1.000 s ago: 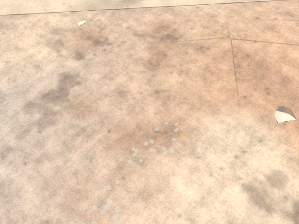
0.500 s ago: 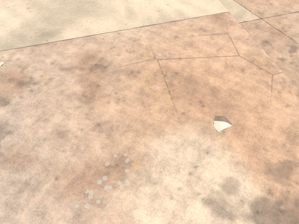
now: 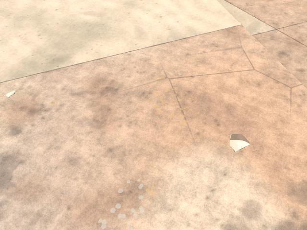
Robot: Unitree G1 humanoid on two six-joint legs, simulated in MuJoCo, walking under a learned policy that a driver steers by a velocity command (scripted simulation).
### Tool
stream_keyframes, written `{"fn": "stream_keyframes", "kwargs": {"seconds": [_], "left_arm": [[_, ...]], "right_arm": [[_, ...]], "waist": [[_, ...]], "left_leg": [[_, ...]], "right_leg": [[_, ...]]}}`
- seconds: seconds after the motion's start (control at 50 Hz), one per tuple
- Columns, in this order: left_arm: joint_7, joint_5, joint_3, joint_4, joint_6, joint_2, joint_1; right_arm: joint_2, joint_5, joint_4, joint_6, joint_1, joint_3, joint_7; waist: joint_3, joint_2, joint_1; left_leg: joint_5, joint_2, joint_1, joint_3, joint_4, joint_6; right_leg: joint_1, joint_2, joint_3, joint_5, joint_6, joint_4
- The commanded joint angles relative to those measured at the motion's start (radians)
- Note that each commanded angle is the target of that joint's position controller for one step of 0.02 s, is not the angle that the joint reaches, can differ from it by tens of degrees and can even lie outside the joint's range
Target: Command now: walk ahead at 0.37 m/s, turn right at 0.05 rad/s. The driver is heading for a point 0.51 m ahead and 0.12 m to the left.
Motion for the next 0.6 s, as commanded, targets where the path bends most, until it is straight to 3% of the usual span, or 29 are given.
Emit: {"fn": "stream_keyframes", "kwargs": {"seconds": [0.02,0.08,0.12,0.14,0.16,0.18,0.2,0.22,0.26,0.3,0.36,0.46,0.54,0.58,0.6], "left_arm": [[-0.007,-0.010,0.053,-0.062,-0.022,0.190,-0.032],[-0.013,-0.015,0.051,-0.054,-0.021,0.190,-0.044],[-0.013,0.000,0.030,-0.050,-0.021,0.134,-0.039],[-0.011,0.013,0.005,-0.085,-0.027,0.055,-0.037],[0.000,-0.008,0.007,-0.123,-0.044,0.063,-0.015],[0.000,-0.031,0.030,-0.109,-0.053,0.153,-0.027],[-0.006,-0.037,0.034,-0.109,-0.056,0.173,-0.078],[-0.006,-0.025,0.032,-0.099,-0.056,0.153,-0.091],[-0.011,-0.007,0.033,-0.088,-0.048,0.127,-0.096],[-0.014,-0.002,0.029,-0.084,-0.039,0.105,-0.097],[-0.012,0.006,0.024,-0.110,-0.039,0.090,-0.177],[-0.035,-0.004,0.003,-0.155,-0.059,0.050,-0.346],[-0.062,-0.012,0.000,-0.193,-0.069,0.059,-0.438],[-0.071,-0.011,0.006,-0.198,-0.072,0.079,-0.430],[-0.071,-0.008,0.014,-0.190,-0.072,0.099,-0.394]], "right_arm": [[-0.042,0.007,-0.097,-0.020,-0.130,0.004,0.014],[-0.079,0.010,-0.074,-0.017,-0.043,-0.006,0.013],[-0.127,0.014,-0.023,-0.017,0.137,-0.030,-0.003],[-0.222,-0.004,-0.014,-0.021,0.245,-0.050,-0.012],[-0.275,-0.012,-0.001,-0.025,0.311,-0.060,0.003],[-0.197,-0.008,-0.018,-0.030,0.230,-0.035,0.006],[-0.150,-0.009,-0.031,-0.030,0.181,-0.023,0.004],[-0.130,-0.018,-0.042,-0.029,0.133,-0.016,0.003],[-0.099,-0.028,-0.051,-0.028,0.091,-0.005,0.000],[-0.099,-0.022,-0.045,-0.035,0.102,-0.006,-0.005],[-0.111,-0.014,-0.027,-0.033,0.131,-0.009,-0.016],[-0.132,-0.002,0.003,-0.016,0.202,-0.012,-0.030],[-0.140,0.005,0.033,0.004,0.254,-0.017,-0.032],[-0.153,0.007,0.039,0.014,0.251,-0.023,-0.036],[-0.166,0.007,0.037,0.017,0.242,-0.028,-0.039]], "waist": [[0.063,-0.175,0.010],[0.063,-0.144,-0.051],[0.004,-0.087,-0.136],[-0.077,0.145,-0.161],[-0.144,0.347,-0.154],[-0.062,0.207,-0.131],[0.012,0.144,-0.116],[0.033,0.081,-0.094],[0.047,0.084,-0.063],[0.043,0.074,-0.056],[0.063,0.030,-0.069],[0.095,0.032,-0.127],[0.123,0.032,-0.139],[0.105,0.046,-0.113],[0.071,0.062,-0.086]], "left_leg": [[0.058,-0.017,0.033,0.017,-0.122,-0.006],[0.102,-0.029,0.191,0.022,-0.196,0.022],[0.055,-0.018,0.423,-0.010,-0.233,0.059],[-0.071,0.201,0.600,-0.328,-0.354,0.145],[-0.352,0.339,0.690,-0.768,-0.544,0.278],[-0.466,0.343,0.627,-0.748,-0.567,0.265],[-0.400,0.304,0.548,-0.615,-0.553,0.229],[-0.290,0.255,0.488,-0.513,-0.557,0.207],[-0.103,0.189,0.402,-0.368,-0.587,0.189],[0.033,0.168,0.383,-0.289,-0.615,0.203],[0.198,0.157,0.406,-0.205,-0.636,0.211],[0.267,0.134,0.409,-0.102,-0.641,0.188],[0.315,0.187,0.514,-0.108,-0.597,0.184],[0.436,0.208,0.576,-0.108,-0.542,0.167],[0.589,0.206,0.596,-0.101,-0.487,0.157]], "right_leg": [[-0.087,-0.209,0.168,-0.051,-0.191,-0.145],[-0.154,-0.224,0.168,-0.084,-0.161,-0.088],[-0.247,-0.155,0.095,0.007,-0.109,0.140],[-0.425,-0.041,-0.024,-0.081,-0.034,0.519],[-0.633,0.055,0.005,-0.319,-0.003,0.797],[-0.720,-0.017,0.066,-0.267,-0.017,0.911],[-0.740,-0.062,0.047,-0.175,-0.038,0.914],[-0.717,-0.093,0.034,-0.091,-0.042,0.882],[-0.647,-0.133,0.028,0.013,-0.036,0.808],[-0.635,-0.134,0.008,0.080,-0.016,0.766],[-0.682,-0.132,-0.005,0.188,0.017,0.618],[-0.601,-0.091,-0.055,0.371,0.023,0.331],[-0.606,-0.067,-0.054,0.336,-0.009,0.230],[-0.569,-0.050,-0.059,0.263,-0.038,0.198],[-0.501,-0.026,-0.075,0.221,-0.055,0.194]]}}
